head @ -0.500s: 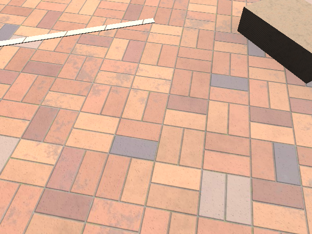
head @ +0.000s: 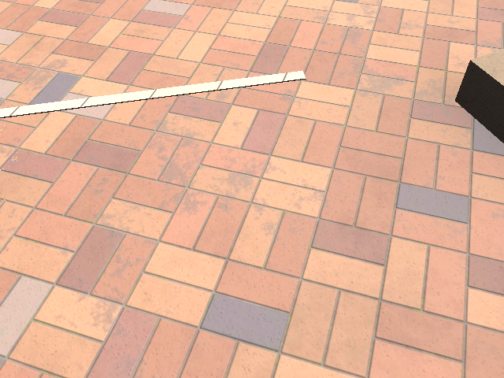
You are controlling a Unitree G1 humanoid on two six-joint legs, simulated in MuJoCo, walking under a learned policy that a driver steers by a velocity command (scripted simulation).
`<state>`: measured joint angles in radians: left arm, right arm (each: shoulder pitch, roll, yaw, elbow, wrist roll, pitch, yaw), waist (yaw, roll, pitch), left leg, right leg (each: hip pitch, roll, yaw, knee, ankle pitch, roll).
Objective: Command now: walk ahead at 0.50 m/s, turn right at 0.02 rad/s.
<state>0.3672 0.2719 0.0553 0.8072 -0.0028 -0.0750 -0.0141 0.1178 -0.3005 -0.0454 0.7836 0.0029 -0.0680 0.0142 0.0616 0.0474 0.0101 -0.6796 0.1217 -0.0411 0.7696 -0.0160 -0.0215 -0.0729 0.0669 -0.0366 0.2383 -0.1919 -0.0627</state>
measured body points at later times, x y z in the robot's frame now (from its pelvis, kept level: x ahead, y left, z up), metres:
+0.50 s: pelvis +0.28 +0.06 +0.00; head +0.30 +0.07 +0.45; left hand +0.44 +0.33 -0.11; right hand +0.32 -0.22 -0.12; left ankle +0.26 +0.15 -0.75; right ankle +0.42 -0.12 -0.68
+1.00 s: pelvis +0.56 +0.00 +0.00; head +0.58 +0.00 +0.45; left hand +0.57 +0.28 -0.12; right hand +0.72 -0.26 -0.12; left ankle +0.63 +0.18 -0.67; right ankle +0.55 -0.10 -0.75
